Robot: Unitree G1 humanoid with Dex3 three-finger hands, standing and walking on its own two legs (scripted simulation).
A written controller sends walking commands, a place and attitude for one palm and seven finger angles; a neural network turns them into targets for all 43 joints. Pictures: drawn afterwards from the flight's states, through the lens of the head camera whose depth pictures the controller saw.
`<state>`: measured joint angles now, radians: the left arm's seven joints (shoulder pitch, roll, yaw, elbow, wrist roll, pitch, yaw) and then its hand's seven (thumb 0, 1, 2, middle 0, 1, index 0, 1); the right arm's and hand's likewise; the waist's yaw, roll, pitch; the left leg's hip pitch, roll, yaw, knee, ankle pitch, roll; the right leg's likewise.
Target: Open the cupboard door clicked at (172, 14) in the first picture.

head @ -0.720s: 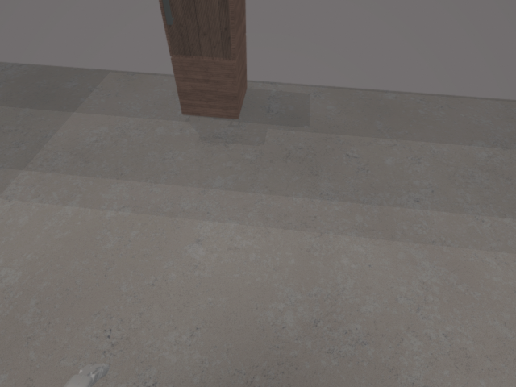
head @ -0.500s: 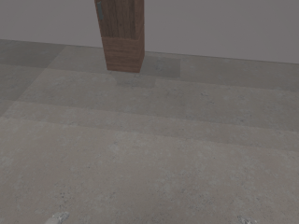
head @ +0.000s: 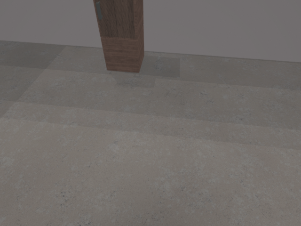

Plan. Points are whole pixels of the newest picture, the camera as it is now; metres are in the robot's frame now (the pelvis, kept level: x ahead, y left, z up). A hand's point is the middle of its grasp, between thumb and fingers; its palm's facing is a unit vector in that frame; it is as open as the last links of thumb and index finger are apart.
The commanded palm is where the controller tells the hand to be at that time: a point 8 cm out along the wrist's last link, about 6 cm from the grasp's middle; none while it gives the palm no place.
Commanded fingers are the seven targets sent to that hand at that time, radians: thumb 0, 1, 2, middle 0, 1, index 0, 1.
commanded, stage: stand and wait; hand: left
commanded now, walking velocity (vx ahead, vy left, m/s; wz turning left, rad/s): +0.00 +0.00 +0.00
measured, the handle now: (99, 10) +1.79 +0.56 -0.10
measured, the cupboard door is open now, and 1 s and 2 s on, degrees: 0 0 0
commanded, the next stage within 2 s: look at it before walking up in 0.30 s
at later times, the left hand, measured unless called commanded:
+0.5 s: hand out of the picture +0.06 +0.24 -0.16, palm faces -0.04 -0.94 -0.33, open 7.4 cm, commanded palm none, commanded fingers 0.00 0.90 0.90 -0.20 -0.30 -0.20 -0.30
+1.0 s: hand out of the picture +0.07 +0.25 -0.16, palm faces -0.04 -0.94 -0.34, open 7.4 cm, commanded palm none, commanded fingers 0.00 0.90 0.90 -0.20 -0.30 -0.20 -0.30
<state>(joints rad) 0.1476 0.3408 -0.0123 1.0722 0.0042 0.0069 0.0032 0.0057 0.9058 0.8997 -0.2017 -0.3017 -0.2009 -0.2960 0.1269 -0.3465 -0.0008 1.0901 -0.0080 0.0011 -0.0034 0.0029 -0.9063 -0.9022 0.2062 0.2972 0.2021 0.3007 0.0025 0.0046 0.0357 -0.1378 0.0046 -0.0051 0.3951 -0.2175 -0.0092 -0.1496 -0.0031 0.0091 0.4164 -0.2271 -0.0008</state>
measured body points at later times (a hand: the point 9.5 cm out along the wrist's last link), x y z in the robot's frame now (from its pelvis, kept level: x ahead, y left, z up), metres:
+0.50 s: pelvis -0.01 +0.00 +0.00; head -0.01 +0.00 +0.45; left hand +0.06 +0.29 -0.13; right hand +0.05 -0.30 -0.13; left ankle +0.00 +0.13 -0.74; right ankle +0.00 -0.12 -0.74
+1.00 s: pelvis +0.00 +0.00 +0.00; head +0.01 +0.00 +0.45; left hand +0.07 +0.29 -0.13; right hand +0.07 -0.29 -0.13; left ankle +0.00 +0.13 -0.74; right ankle +0.00 -0.12 -0.74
